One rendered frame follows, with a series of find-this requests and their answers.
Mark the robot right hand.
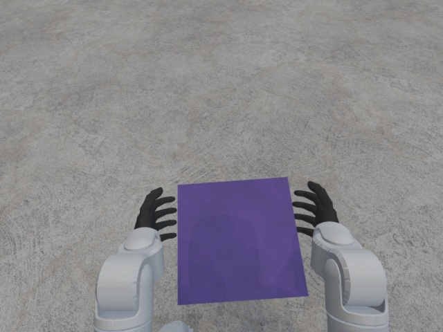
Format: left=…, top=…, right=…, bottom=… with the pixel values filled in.
left=292, top=181, right=339, bottom=237

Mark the robot left forearm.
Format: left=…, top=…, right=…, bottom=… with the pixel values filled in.
left=93, top=227, right=165, bottom=332

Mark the robot right forearm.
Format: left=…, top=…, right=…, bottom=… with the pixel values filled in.
left=310, top=221, right=389, bottom=332

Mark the robot left hand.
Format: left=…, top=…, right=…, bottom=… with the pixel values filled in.
left=134, top=187, right=177, bottom=242

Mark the carton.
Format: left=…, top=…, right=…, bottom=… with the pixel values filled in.
left=178, top=177, right=308, bottom=305

